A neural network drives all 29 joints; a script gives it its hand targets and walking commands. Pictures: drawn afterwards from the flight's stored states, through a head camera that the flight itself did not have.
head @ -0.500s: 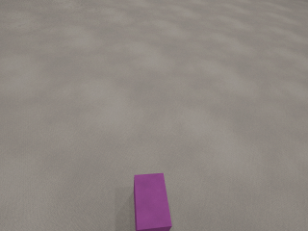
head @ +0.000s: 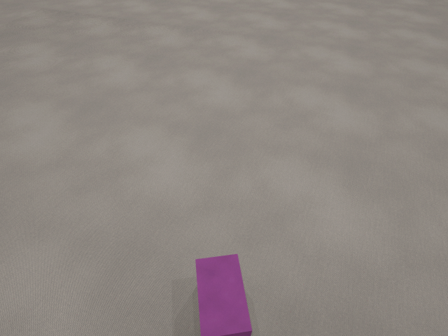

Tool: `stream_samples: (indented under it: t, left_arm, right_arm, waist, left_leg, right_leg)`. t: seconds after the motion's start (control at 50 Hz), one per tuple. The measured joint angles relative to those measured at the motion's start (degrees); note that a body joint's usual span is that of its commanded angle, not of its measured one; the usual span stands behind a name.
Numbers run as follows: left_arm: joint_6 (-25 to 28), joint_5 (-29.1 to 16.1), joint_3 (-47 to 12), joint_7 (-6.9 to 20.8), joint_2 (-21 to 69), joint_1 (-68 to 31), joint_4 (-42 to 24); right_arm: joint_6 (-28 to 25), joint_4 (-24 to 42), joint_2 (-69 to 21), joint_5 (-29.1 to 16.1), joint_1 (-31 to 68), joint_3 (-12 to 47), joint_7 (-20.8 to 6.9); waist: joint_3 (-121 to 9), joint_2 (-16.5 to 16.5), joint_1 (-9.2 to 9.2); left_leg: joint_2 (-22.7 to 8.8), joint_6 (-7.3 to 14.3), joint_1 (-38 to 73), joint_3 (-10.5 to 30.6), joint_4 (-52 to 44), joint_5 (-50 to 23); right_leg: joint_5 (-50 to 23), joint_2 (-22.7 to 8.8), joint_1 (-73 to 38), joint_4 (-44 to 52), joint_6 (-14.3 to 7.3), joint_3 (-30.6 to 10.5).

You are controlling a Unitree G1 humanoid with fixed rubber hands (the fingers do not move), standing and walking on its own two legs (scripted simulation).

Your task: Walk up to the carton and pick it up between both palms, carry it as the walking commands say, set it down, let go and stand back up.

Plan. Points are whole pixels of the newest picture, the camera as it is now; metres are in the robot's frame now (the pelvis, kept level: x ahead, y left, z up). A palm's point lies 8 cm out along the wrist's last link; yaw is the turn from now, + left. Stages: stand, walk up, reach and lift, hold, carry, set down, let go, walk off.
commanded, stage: stand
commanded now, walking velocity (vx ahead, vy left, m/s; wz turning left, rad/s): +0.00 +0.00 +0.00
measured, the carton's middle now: (221, 302) +0.43 -0.01 -0.66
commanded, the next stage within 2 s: reach and lift in 0.64 s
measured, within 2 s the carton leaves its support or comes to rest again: neither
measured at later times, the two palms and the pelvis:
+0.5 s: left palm out of the picture +0.04 +0.23 -0.14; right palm out of the picture +0.01 -0.24 -0.13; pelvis +0.01 +0.01 +0.00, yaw +0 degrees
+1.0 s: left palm out of the picture +0.16 +0.24 -0.12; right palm out of the picture +0.17 -0.22 -0.12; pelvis +0.01 +0.01 -0.02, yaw +1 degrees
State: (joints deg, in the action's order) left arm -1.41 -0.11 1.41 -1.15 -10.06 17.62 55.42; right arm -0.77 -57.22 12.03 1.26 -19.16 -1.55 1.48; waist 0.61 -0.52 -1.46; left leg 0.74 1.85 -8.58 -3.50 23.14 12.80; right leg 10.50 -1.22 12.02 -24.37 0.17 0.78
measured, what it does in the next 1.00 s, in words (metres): stands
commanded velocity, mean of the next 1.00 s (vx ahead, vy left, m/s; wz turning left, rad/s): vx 0.00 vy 0.00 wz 0.00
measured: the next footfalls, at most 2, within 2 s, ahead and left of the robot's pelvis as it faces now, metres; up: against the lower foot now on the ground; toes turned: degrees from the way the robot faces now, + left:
none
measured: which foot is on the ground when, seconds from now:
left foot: down 0.00-1.00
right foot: down 0.00-1.00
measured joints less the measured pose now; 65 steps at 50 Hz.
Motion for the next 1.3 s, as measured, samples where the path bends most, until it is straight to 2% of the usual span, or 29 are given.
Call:
stream_samples:
  t: [0.24,0.7,0.76,0.84,0.9,0.96,1.04,1.12,1.22,1.3]
  left_arm:
    - [0.26,0.00,0.00,0.00,0.00,0.00,0.00]
    - [0.93,0.00,0.00,0.00,0.00,0.00,0.00]
    - [-3.66,0.00,-0.62,0.13,-0.03,-2.43,-8.15]
    - [-14.21,-0.33,-0.62,0.88,-0.36,-12.14,-15.61]
    - [-21.23,-0.33,-0.61,1.38,-0.38,-15.33,-17.99]
    - [-24.79,-0.22,-0.07,1.37,-0.39,-15.30,-18.32]
    - [-23.42,-0.19,0.27,1.61,-0.38,-15.34,-19.72]
    - [-17.29,-0.19,0.50,2.19,-0.37,-15.69,-21.17]
    - [-11.40,-0.18,2.84,2.36,-0.32,-17.41,-20.68]
    - [-10.01,-0.18,3.12,2.37,-0.21,-18.85,-20.49]
  right_arm:
    - [0.00,-0.07,0.00,-0.01,-0.82,0.00,0.00]
    - [0.00,-0.07,0.00,-0.01,-0.47,0.00,0.00]
    - [5.92,8.76,0.04,-1.81,2.03,0.00,-0.20]
    - [17.13,18.80,0.04,-2.50,14.52,0.00,-0.75]
    - [23.51,21.95,0.05,-2.59,20.38,-0.01,-0.89]
    - [26.71,22.24,0.05,-1.87,20.05,-0.02,-0.87]
    - [26.66,22.28,0.04,-0.83,15.51,-0.01,-1.26]
    - [21.88,22.47,0.04,-0.51,13.75,-0.02,-2.27]
    - [15.36,22.91,0.04,-0.48,19.93,-0.04,-2.32]
    - [13.70,22.85,0.04,-0.47,26.44,-0.03,-1.53]
  waist:
    - [0.00,1.75,0.00]
    - [-0.90,1.77,0.00]
    - [1.70,1.03,0.01]
    - [5.80,-0.25,0.01]
    - [4.48,-1.15,0.01]
    - [2.97,-1.48,-0.01]
    - [3.59,-1.39,-0.01]
    - [3.83,-1.21,0.00]
    - [3.82,0.12,0.01]
    - [3.71,1.21,0.01]
  left_leg:
    - [0.02,-0.11,-0.13,0.04,-0.49,0.34]
    - [0.02,-0.12,-0.15,0.07,-0.49,0.56]
    - [-0.03,-0.10,-4.32,0.57,7.34,3.91]
    - [-0.19,0.34,-6.41,0.72,15.14,7.36]
    - [-0.20,0.36,-6.90,0.77,16.43,8.36]
    - [-0.20,0.36,-6.93,0.80,15.96,8.74]
    - [-0.20,0.36,-9.11,0.82,16.01,8.73]
    - [-0.21,0.36,-15.60,0.93,18.82,8.97]
    - [-0.21,0.36,-25.63,1.02,25.33,10.00]
    - [-0.21,0.32,-31.15,1.04,29.37,10.35]
  right_leg:
    - [-0.19,0.00,-0.28,1.36,0.28,0.01]
    - [0.03,0.01,-0.28,1.40,0.32,0.01]
    - [3.48,0.09,3.39,-5.65,-0.10,0.02]
    - [6.18,0.09,5.17,-12.73,0.26,0.02]
    - [7.16,0.10,5.64,-13.98,0.30,0.02]
    - [7.58,0.13,5.71,-13.59,0.34,0.02]
    - [7.58,0.13,7.88,-13.64,0.41,0.02]
    - [7.70,0.08,14.35,-16.45,0.41,0.02]
    - [8.92,-0.09,24.31,-22.93,0.44,0.03]
    - [9.32,-0.20,29.86,-27.03,0.44,0.02]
